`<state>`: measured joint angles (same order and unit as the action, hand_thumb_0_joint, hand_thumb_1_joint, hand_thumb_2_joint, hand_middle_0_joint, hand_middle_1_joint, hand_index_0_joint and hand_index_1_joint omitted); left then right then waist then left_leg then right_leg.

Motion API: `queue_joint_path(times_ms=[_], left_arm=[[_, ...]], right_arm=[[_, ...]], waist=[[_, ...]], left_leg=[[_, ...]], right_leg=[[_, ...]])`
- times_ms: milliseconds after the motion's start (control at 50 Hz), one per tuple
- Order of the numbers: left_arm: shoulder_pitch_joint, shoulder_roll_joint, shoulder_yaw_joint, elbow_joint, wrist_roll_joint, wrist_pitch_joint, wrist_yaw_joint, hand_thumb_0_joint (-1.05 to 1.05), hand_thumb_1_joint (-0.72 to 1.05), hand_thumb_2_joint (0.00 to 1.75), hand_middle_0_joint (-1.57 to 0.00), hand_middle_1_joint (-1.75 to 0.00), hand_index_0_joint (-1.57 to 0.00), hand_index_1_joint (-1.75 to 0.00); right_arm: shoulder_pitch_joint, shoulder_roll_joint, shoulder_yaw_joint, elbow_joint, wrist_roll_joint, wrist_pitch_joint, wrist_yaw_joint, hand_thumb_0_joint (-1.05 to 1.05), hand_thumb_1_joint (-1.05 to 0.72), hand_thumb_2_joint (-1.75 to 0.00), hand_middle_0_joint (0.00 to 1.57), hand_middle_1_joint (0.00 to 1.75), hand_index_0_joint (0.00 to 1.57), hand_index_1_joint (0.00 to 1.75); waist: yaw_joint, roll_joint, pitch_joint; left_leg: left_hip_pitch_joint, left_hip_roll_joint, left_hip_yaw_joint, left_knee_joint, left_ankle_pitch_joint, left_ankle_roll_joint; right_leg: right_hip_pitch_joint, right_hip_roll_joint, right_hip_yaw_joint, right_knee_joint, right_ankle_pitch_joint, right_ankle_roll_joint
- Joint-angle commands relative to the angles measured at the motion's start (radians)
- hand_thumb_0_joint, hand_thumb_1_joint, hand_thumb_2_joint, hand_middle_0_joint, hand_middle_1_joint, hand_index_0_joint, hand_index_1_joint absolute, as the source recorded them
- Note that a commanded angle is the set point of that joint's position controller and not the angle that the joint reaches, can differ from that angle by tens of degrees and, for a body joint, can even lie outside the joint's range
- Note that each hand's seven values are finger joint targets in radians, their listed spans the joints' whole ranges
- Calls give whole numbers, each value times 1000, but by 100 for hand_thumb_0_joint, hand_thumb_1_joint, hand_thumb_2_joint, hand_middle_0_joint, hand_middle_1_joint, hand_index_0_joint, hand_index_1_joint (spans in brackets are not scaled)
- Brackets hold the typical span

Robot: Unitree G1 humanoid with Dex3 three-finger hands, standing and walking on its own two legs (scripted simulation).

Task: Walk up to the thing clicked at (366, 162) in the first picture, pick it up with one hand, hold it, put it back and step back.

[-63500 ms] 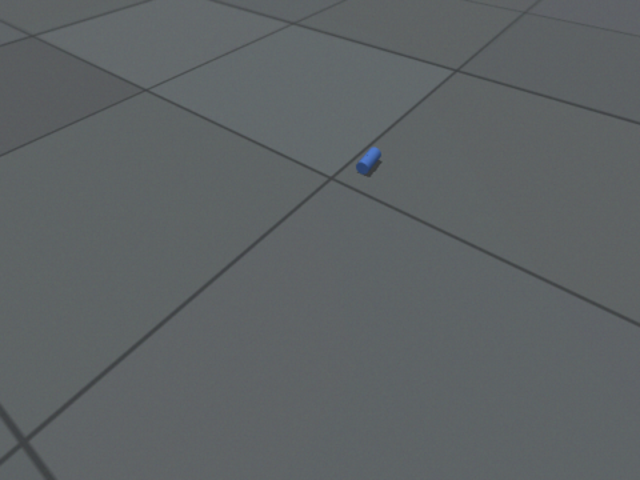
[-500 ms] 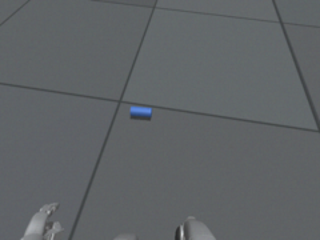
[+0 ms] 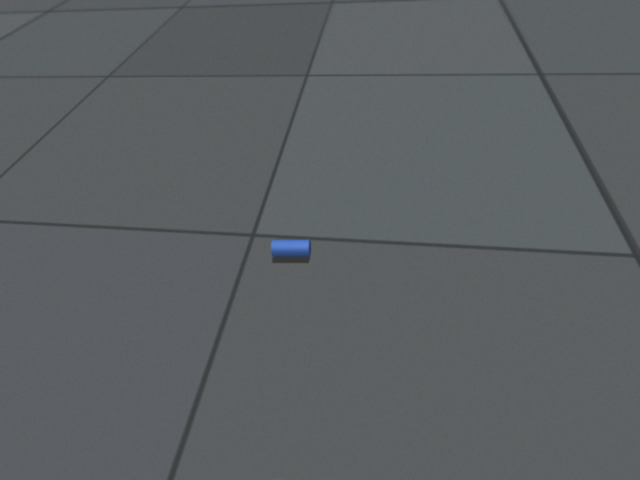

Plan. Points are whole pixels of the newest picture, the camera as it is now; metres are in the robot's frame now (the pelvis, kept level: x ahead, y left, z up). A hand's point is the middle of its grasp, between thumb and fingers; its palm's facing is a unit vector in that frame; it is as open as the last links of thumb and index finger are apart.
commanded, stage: step back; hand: left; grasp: from above
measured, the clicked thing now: (291, 248) +1.09 +0.25 -0.73
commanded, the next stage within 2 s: stand in 0.94 s
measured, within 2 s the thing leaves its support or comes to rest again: neither
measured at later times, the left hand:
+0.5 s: hand out of the picture +0.09 +0.26 -0.14, palm faces +0.06 -0.92 -0.40, open 7.3 cm
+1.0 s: hand out of the picture +0.12 +0.30 -0.15, palm faces +0.10 -0.93 -0.35, open 7.3 cm
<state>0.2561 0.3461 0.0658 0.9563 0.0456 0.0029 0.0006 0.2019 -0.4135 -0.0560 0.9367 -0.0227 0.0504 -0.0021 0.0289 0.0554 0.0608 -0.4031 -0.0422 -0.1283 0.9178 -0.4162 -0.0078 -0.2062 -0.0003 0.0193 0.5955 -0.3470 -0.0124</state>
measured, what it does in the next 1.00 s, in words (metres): steps on the spot: left foot, then right foot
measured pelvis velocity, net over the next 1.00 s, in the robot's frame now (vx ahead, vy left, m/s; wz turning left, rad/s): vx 0.05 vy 0.03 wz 0.07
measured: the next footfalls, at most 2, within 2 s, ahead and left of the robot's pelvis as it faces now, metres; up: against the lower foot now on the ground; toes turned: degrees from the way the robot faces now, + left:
left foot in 0.10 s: +0.02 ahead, +0.14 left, +0.00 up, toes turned +0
right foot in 0.40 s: +0.09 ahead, -0.11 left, +0.00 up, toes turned +1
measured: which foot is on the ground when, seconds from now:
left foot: up 0.00-0.08, down 0.10-0.44, up 0.46-0.70, down 0.72-1.00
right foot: down 0.00-0.16, up 0.18-0.38, down 0.40-1.00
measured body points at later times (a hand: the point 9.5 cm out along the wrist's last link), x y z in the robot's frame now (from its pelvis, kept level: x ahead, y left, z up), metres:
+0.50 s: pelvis +0.01 -0.01 +0.00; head +0.03 -0.02 +0.45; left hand +0.09 +0.31 -0.11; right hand +0.08 -0.32 -0.14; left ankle -0.01 +0.13 -0.71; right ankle +0.05 -0.11 -0.73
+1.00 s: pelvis +0.05 +0.03 +0.01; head +0.07 +0.04 +0.46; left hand +0.11 +0.35 -0.12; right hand +0.17 -0.25 -0.12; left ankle +0.04 +0.15 -0.73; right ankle +0.05 -0.11 -0.73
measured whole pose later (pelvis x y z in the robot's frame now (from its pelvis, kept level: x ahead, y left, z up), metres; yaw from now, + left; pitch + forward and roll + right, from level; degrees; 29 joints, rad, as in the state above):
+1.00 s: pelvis +0.05 +0.03 +0.01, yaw +4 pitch -2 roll +0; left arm 0.10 0.37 0.03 1.08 0.00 -0.01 0.00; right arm 0.09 -0.32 -0.02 1.09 -0.02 -0.01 0.00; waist 0.02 -0.02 0.07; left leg -0.19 0.02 0.01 0.50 -0.28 -0.01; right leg -0.16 -0.05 -0.05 0.48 -0.28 0.03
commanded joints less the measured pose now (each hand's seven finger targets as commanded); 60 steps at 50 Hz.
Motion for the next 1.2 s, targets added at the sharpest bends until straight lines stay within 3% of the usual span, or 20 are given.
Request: queue_joint_path(times_ms=[0,60,100,120,140,160,180,240,300,360,380,420,460,520,640,680,720,760,840,1180], left_arm=[[-45,304,80,-95,4,-46,16,0,90,90,-20,-30,-20,-30],[-99,315,74,-112,-4,-31,7,0,90,90,-20,-30,-20,-30],[-89,255,45,-115,-9,-22,3,0,90,90,-20,-30,-20,-30],[-81,211,33,-117,-12,-23,2,0,90,90,-20,-30,-20,-30],[-132,186,27,-122,-30,-26,2,0,90,90,-20,-30,-20,-30],[-166,275,55,-110,-18,-28,7,0,90,90,-20,-30,-20,-30],[-149,292,58,-105,-20,-33,3,0,90,90,-20,-30,-20,-30],[-103,241,47,-90,-23,-46,-6,0,90,90,-20,-30,-20,-30],[-113,215,46,-81,-27,-54,-4,0,90,90,-20,-30,-20,-30],[-36,194,47,-33,-24,-63,8,0,90,90,-20,-30,-20,-30],[15,210,51,-12,-22,-67,17,0,90,90,-20,-30,-20,-30],[14,327,79,-22,-5,-71,28,0,90,90,-20,-30,-20,-30],[-142,339,76,-69,-5,-69,20,0,90,90,-20,-30,-20,-30],[-163,272,53,-62,-20,-75,21,0,90,90,-20,-30,-20,-30],[-188,280,49,-49,-24,-62,16,0,90,90,-20,-30,-20,-30],[-215,263,40,-50,-32,-50,13,0,90,90,-20,-30,-20,-30],[-184,205,18,-55,-42,-41,12,0,90,90,-20,-30,-20,-30],[-176,212,19,-11,-51,-31,14,0,90,90,-20,-30,-20,-30],[-187,249,25,18,-42,-49,14,0,90,90,-20,-30,-20,-30],[-203,211,-23,111,-39,-45,7,0,90,90,-20,-30,-20,-30]], right_arm=[[-96,-145,-30,-86,-12,-52,5,0,-90,-90,20,30,20,30],[-35,-153,-44,-51,-15,-69,13,0,-90,-90,20,30,20,30],[20,-156,-62,-14,-17,-83,8,0,-90,-90,20,30,20,30],[64,-195,-77,-5,-27,-89,5,0,-90,-90,20,30,20,30],[66,-278,-86,-8,-24,-90,4,0,-90,-90,20,30,20,30],[58,-322,-99,-16,-16,-89,10,0,-90,-90,20,30,20,30],[27,-298,-95,-28,-18,-89,10,0,-90,-90,20,30,20,30],[13,-203,-67,-35,-21,-99,8,0,-90,-90,20,30,20,30],[29,-214,-68,-29,-13,-94,8,0,-90,-90,20,30,20,30],[-43,-177,-50,-48,5,-73,7,0,-90,-90,20,30,20,30],[-65,-129,-31,-59,14,-69,5,0,-90,-90,20,30,20,30],[-36,-52,-1,-75,19,-64,-9,0,-90,-90,20,30,20,30],[38,-158,-35,-19,8,-53,-16,0,-90,-90,20,30,20,30],[35,-141,-27,15,7,-58,-8,0,-90,-90,20,30,20,30],[29,-115,-24,41,-4,-65,-1,0,-90,-90,20,30,20,30],[49,-115,-29,69,-7,-70,-6,0,-90,-90,20,30,20,30],[3,-168,-38,59,-18,-78,-13,0,-90,-90,20,30,20,30],[-131,-213,-32,36,-3,-79,-7,0,-90,-90,20,30,20,30],[-119,-146,-11,66,4,-81,-11,0,-90,-90,20,30,20,30],[-191,-141,4,108,17,-92,-5,0,-90,-90,20,30,20,30]], waist=[[43,-252,31],[-2,-243,10],[-27,-150,-21],[-48,-21,-63],[-62,154,-44],[-80,105,20],[-58,67,53],[-33,77,32],[-54,136,-17],[9,101,-54],[41,49,-89],[43,-220,-97],[-9,-142,-25],[-19,-150,13],[-28,-226,-44],[-51,-185,-62],[-31,-55,-109],[7,29,-81],[-16,-7,-136],[-24,-41,-133]], left_leg=[[-81,29,41,-175,-59,-16],[108,32,111,-395,-50,0],[315,10,83,-553,95,25],[420,122,-105,-592,14,64],[368,301,-426,-686,-241,170],[219,382,-515,-729,-351,271],[176,378,-460,-708,-284,287],[287,249,-226,-626,72,199],[277,251,-166,-554,362,195],[126,182,-33,-413,368,133],[59,152,-13,-334,310,94],[-148,-35,19,-89,-126,19],[-11,59,-4,19,-189,12],[-14,64,-13,-43,-82,13],[130,57,138,-314,34,1],[234,40,152,-468,205,2],[290,175,-20,-506,406,49],[84,269,-116,-536,240,139],[153,160,36,-462,464,45],[355,183,53,-590,587,27]], right_leg=[[50,-222,251,-265,-118,-154],[-50,-250,231,-241,-177,-167],[-140,-171,132,-99,-63,-105],[-251,-116,63,63,-12,-67],[-371,16,-71,225,-163,-17],[-326,-26,10,330,-234,-22],[-285,-49,38,329,-226,-24],[-319,-51,8,224,-142,-20],[-183,-17,-52,86,-97,-3],[74,32,-108,-152,113,-12],[187,-4,-50,-188,188,-18],[233,-336,423,-336,52,-134],[-18,-427,472,-338,-99,-256],[-15,-276,224,-286,129,-168],[-21,-246,97,-182,351,-140],[-65,-209,62,-103,335,-95],[-106,-133,12,-17,283,-26],[39,-42,-34,-36,-28,-3],[126,-128,24,-103,343,-27],[149,-142,10,-264,443,6]])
